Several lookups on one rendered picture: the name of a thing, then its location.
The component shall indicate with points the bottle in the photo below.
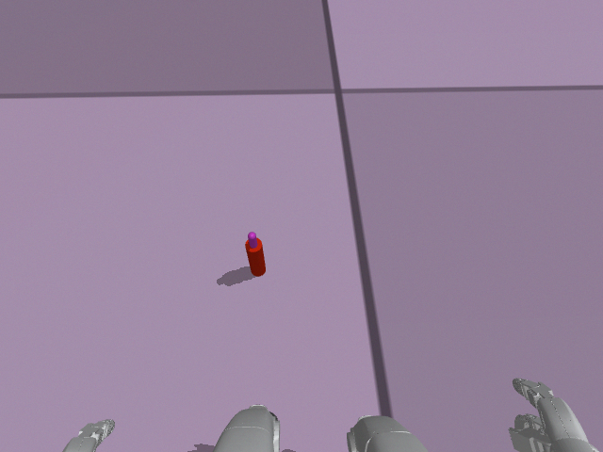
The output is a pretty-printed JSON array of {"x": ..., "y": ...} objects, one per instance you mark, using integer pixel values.
[{"x": 255, "y": 254}]

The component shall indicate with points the left robot hand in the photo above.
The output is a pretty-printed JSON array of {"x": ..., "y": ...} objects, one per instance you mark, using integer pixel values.
[{"x": 90, "y": 437}]

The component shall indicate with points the right robot hand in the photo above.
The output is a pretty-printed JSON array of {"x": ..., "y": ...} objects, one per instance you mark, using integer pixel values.
[{"x": 557, "y": 421}]

